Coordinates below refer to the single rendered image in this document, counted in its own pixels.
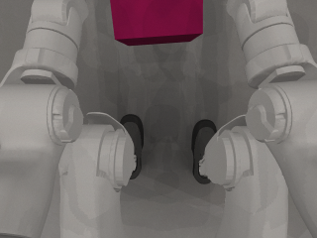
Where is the left robot upper arm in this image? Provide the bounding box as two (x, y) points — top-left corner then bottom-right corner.
(0, 83), (83, 238)

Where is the right robot upper arm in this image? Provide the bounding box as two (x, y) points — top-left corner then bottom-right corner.
(245, 78), (317, 238)

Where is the right robot forearm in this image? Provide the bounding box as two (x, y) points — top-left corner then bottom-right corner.
(226, 0), (317, 89)

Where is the left robot forearm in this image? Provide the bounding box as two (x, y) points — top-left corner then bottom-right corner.
(0, 0), (89, 90)

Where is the robot left foot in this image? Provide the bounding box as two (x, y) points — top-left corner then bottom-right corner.
(120, 114), (144, 179)

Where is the robot right shin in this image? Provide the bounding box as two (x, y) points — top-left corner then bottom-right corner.
(198, 114), (247, 184)

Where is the carton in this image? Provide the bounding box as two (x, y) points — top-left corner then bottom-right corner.
(110, 0), (203, 46)

